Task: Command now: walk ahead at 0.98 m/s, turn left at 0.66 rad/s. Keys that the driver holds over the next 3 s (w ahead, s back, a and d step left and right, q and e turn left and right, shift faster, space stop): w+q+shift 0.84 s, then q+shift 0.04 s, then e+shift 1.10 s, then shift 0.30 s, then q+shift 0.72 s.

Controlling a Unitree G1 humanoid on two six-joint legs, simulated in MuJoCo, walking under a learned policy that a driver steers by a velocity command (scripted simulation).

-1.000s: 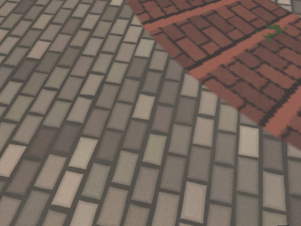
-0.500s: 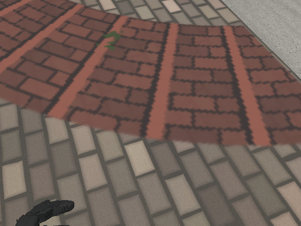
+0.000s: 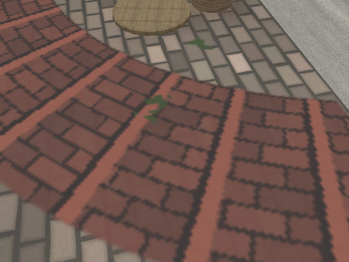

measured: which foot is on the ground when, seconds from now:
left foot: up 0.00-0.02, down 0.04-0.46, up 0.48-0.90, down 0.92-1.00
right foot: down 0.00-0.02, up 0.04-0.44, down 0.46-0.92, up 0.94-1.00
